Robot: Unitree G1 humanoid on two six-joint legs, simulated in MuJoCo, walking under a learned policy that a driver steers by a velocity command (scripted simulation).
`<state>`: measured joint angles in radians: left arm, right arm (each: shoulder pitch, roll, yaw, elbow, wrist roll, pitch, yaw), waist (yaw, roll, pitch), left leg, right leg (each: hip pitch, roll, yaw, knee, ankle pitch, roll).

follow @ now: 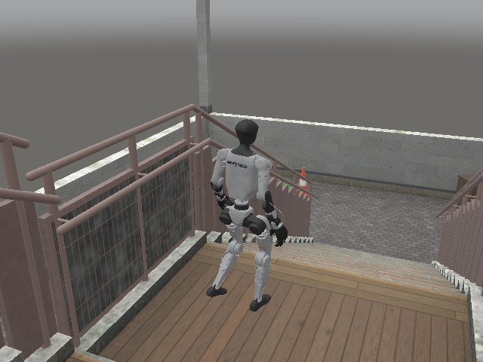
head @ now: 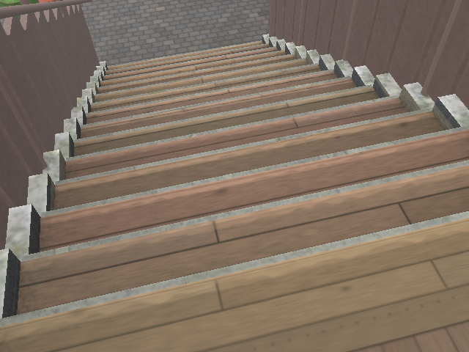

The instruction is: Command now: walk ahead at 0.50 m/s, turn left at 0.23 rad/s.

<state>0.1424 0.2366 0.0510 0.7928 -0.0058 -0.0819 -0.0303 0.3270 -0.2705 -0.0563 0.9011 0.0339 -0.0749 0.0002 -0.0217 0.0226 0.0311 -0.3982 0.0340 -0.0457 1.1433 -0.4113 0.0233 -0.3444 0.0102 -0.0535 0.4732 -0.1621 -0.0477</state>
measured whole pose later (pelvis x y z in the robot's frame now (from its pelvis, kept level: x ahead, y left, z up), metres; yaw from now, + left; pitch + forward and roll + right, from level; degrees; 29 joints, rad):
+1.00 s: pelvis +0.50 +0.11 -0.01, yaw +33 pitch +1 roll -2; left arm 0.19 0.26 0.07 0.69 0.00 -0.10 -0.02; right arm 0.33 -0.30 -0.07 0.69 0.02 0.01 -0.02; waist -0.01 0.03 -0.03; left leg -0.45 -0.10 -0.15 1.28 -0.45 0.06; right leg -0.37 0.04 -0.02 0.61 -0.26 -0.03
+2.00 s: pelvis +0.88 +0.30 -0.19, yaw +7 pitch +2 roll +0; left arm 0.39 0.18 0.04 0.82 -0.01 -0.04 0.00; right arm 0.20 -0.25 -0.05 0.71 -0.02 -0.08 -0.04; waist -0.01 0.04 -0.04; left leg -0.85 0.10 -0.16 1.19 -0.03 -0.06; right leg -0.33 0.19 0.10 0.74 -0.42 -0.13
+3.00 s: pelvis +1.41 +0.32 -0.50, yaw -2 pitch +2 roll +0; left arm 0.24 0.18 0.03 0.82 -0.01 -0.05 -0.06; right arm 0.44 -0.21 -0.03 0.92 0.06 -0.02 -0.03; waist -0.05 0.01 -0.02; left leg -0.51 -0.06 -0.15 1.81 -0.63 0.03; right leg -0.42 0.06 -0.02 0.63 -0.23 -0.07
